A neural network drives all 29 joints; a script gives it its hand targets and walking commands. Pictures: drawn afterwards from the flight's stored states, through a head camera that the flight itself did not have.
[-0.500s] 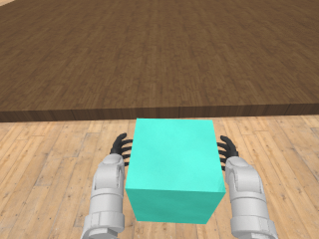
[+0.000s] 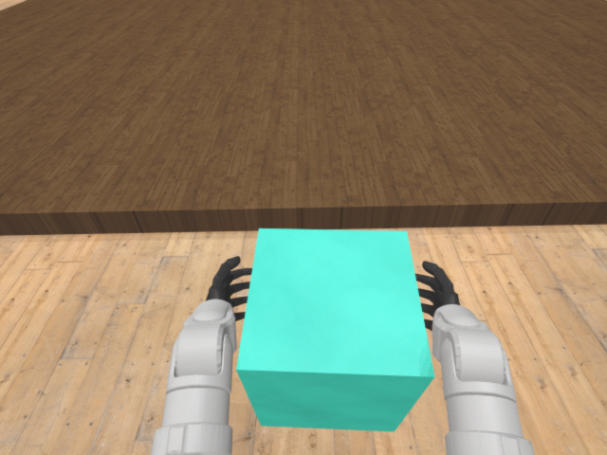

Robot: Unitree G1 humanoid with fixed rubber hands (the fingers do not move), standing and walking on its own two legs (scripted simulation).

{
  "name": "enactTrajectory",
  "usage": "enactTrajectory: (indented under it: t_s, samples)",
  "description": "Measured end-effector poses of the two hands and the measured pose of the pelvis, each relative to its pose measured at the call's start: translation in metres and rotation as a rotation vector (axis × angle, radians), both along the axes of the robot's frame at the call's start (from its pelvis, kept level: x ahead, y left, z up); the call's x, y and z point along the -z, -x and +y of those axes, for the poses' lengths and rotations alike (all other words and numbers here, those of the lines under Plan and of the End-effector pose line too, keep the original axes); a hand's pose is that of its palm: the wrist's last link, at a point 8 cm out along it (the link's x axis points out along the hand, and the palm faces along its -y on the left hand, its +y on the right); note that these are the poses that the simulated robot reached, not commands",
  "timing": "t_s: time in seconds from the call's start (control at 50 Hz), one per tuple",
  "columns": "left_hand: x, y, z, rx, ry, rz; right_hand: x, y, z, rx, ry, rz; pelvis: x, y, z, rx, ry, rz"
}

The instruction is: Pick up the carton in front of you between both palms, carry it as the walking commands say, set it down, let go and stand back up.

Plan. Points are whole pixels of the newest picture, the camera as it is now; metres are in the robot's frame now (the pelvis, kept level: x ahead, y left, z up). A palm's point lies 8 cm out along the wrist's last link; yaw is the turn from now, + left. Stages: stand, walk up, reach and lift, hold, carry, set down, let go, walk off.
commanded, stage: carry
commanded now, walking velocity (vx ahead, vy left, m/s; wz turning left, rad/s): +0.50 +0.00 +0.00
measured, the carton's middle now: (329, 334) +0.30 +0.00 -0.01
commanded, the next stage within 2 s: none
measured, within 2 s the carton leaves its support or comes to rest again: neither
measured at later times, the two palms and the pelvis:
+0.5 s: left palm (214, 223) +0.43 +0.18 +0.09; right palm (399, 212) +0.45 -0.12 +0.09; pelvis +0.20 +0.01 +0.00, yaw +2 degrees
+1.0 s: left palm (236, 120) +0.77 +0.20 +0.10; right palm (369, 118) +0.76 -0.10 +0.10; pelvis +0.52 +0.06 +0.00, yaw -1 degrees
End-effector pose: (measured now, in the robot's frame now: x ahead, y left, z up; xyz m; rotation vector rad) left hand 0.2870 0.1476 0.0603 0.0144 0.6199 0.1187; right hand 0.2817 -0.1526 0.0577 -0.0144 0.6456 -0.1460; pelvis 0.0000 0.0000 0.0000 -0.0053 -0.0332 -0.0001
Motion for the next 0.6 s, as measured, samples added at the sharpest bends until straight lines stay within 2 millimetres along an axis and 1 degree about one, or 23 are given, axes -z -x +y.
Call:
enactTrajectory:
  t_s: [0.06, 0.1, 0.16, 0.2, 0.28, 0.34, 0.38, 0.44, 0.48, 0.54, 0.6]
  samples:
    - [-0.01, -0.011, 0.005, -0.016, 0.014, -0.04, -0.01, -0.012, 0.005, 0.004, -0.013, -0.04, 0.005, -0.009, 0.004, -0.012, 0.005, 0.04]
    - [-0.015, -0.018, 0.011, -0.027, 0.028, -0.058, -0.015, -0.021, 0.011, 0.003, -0.016, -0.06, 0.008, -0.02, 0.008, -0.016, 0.002, 0.054]
    - [-0.019, -0.031, 0.022, -0.042, 0.042, -0.054, -0.022, -0.038, 0.022, 0.001, -0.022, -0.056, 0.011, -0.043, 0.016, 0.006, -0.011, 0.08]
    - [-0.022, -0.043, 0.023, -0.043, 0.036, -0.032, -0.024, -0.048, 0.024, 0.014, -0.031, -0.036, 0.009, -0.06, 0.02, 0.035, 0.0, 0.097]
    - [-0.028, -0.073, 0.014, -0.025, 0.05, -0.002, -0.027, -0.069, 0.015, 0.052, -0.05, -0.007, 0.005, -0.093, 0.018, 0.04, 0.024, 0.123]
    - [-0.025, -0.098, 0.005, -0.017, 0.062, -0.013, -0.025, -0.09, 0.006, 0.07, -0.058, -0.018, 0.013, -0.121, 0.011, -0.002, 0.031, 0.123]
    - [-0.021, -0.109, 0.007, -0.032, 0.068, 0.008, -0.023, -0.105, 0.007, 0.06, -0.058, 0.003, 0.012, -0.141, 0.008, -0.038, 0.03, 0.13]
    - [-0.019, -0.122, 0.018, -0.086, 0.074, 0.048, -0.027, -0.135, 0.019, 0.018, -0.05, 0.044, 0.005, -0.171, 0.009, -0.047, 0.007, 0.141]
    - [-0.024, -0.136, 0.028, -0.122, 0.077, 0.052, -0.031, -0.159, 0.029, -0.014, -0.053, 0.051, 0.001, -0.192, 0.012, -0.042, -0.006, 0.145]
    - [-0.031, -0.169, 0.043, -0.15, 0.081, 0.028, -0.036, -0.199, 0.045, -0.042, -0.056, 0.028, 0.001, -0.227, 0.021, -0.035, -0.014, 0.143]
    - [-0.031, -0.212, 0.056, -0.146, 0.088, -0.005, -0.036, -0.24, 0.058, -0.039, -0.052, -0.006, 0.01, -0.267, 0.035, -0.028, -0.017, 0.126]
